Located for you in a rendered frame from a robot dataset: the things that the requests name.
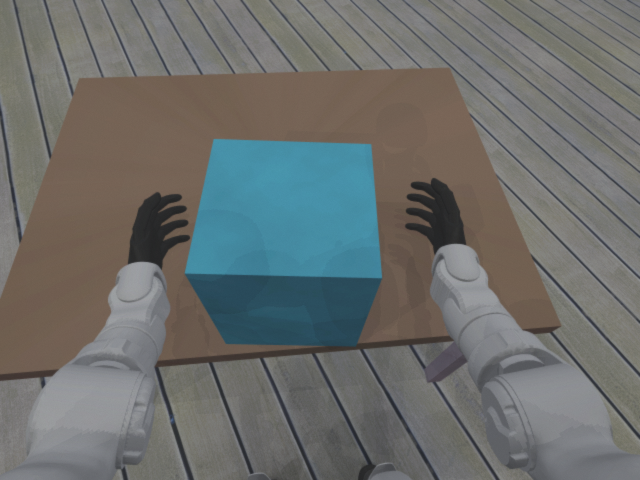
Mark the right robot upper arm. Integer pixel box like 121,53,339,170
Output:
481,363,640,480

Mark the carton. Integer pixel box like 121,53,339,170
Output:
185,139,382,347

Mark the robot left forearm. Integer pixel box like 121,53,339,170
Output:
26,262,170,457

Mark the table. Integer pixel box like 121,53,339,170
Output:
0,68,562,383

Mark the robot right forearm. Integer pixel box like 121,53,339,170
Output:
430,244,613,440

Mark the robot right hand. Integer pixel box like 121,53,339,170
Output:
405,178,466,254

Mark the robot left hand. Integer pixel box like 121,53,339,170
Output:
128,192,190,270

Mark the left robot upper arm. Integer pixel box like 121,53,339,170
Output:
0,364,156,480

